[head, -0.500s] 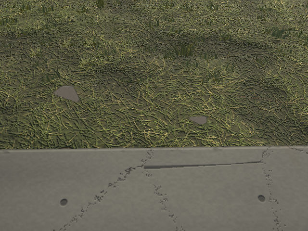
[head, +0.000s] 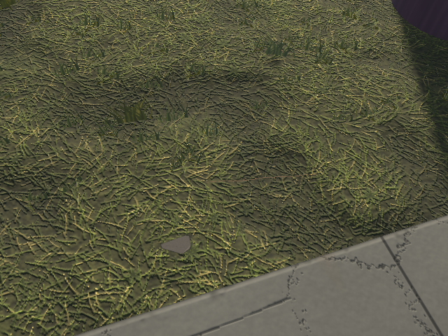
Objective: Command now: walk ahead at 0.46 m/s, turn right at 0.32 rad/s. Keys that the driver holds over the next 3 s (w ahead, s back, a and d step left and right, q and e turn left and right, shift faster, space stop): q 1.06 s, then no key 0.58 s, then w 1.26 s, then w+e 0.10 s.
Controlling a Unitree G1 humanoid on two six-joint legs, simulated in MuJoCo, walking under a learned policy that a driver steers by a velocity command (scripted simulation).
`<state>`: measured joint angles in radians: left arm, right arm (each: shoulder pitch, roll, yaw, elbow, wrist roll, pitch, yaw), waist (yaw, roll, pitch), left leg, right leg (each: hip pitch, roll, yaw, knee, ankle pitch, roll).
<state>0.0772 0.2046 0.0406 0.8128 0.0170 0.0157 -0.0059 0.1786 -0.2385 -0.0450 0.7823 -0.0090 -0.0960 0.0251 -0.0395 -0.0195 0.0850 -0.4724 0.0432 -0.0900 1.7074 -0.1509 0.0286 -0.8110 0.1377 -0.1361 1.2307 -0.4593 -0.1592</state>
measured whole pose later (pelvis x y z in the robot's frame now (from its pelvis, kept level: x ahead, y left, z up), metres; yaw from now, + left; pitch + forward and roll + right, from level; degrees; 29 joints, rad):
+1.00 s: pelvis +0.32 -0.07 +0.12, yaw +26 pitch +1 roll +1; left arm 0.20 0.25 0.02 0.64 0.02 0.01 0.05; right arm 0.23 -0.30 -0.10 0.66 -0.03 0.04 -0.01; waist -0.02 0.05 0.03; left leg -0.48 -0.17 -0.17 0.92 -0.46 -0.01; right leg -0.27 0.04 0.01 0.49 -0.22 -0.05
